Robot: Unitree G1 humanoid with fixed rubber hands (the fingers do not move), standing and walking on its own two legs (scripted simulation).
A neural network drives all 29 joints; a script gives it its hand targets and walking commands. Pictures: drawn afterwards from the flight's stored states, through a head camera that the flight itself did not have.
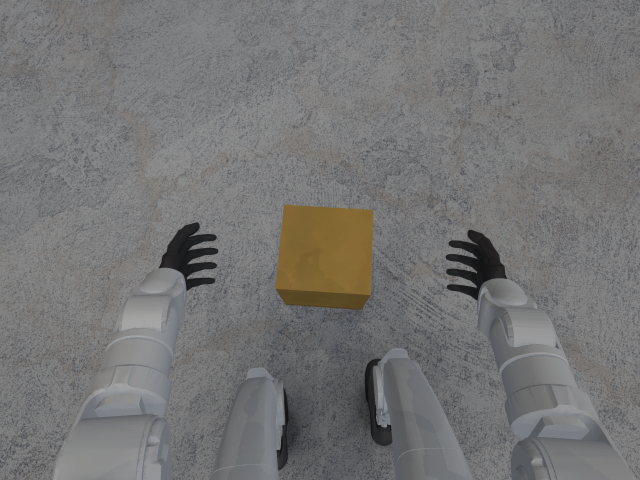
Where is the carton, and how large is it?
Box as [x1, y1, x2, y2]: [275, 205, 372, 309]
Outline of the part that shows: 284,205 275,285 276,290 286,304 360,309 370,295 372,210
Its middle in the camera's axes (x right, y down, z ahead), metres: +0.02 +0.06 +1.00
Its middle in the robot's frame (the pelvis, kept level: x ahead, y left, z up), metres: +0.48 -0.02 -0.56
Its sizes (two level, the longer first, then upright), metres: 0.210 0.200 0.250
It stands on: the floor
